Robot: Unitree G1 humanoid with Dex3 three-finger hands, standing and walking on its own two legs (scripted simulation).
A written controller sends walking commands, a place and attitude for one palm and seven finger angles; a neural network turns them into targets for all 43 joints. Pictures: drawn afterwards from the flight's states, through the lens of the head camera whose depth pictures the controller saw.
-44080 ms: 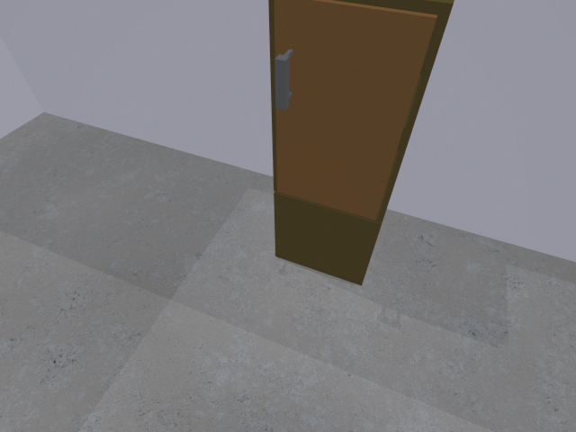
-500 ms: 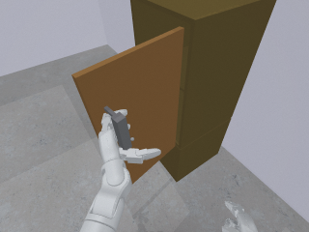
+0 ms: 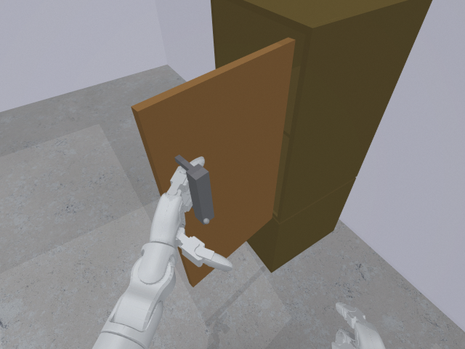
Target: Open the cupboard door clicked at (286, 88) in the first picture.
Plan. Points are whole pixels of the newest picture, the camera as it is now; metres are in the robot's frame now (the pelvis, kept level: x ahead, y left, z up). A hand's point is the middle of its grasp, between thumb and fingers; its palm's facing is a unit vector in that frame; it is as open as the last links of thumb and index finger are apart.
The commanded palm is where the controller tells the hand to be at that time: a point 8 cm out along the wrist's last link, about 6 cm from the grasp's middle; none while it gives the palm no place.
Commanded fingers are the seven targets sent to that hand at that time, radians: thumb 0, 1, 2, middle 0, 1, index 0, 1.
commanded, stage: slide the hand sideways off the handle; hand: left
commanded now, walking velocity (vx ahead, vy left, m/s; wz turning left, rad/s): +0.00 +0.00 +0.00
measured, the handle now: (193, 189) +0.37 +0.10 +0.10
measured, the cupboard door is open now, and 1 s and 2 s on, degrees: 100 100 100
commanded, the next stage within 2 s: draw the hand back to the body in 1.02 s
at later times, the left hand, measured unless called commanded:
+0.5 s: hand (186, 242) +0.26 +0.09 +0.09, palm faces -0.09 -1.00 +0.00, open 16.4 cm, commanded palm +0.23 +0.15 +0.10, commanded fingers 0.00 -0.50 0.30 -0.15 -0.30 -0.15 -0.30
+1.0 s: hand (156, 271) +0.21 +0.13 +0.09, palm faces -0.05 -1.00 -0.05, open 16.3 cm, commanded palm +0.19 +0.19 +0.10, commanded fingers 0.00 -0.50 0.30 -0.15 -0.30 -0.15 -0.30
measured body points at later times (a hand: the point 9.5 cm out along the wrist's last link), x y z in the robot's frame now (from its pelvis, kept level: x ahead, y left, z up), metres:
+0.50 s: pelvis +0.01 +0.02 +0.00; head +0.01 +0.00 +0.45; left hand +0.26 +0.15 +0.10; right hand +0.20 -0.20 -0.08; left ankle +0.02 +0.10 -0.72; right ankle +0.00 -0.06 -0.72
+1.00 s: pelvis +0.02 +0.00 -0.01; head +0.01 -0.02 +0.44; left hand +0.21 +0.18 +0.10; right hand +0.20 -0.22 -0.08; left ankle +0.02 +0.10 -0.72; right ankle +0.00 -0.06 -0.72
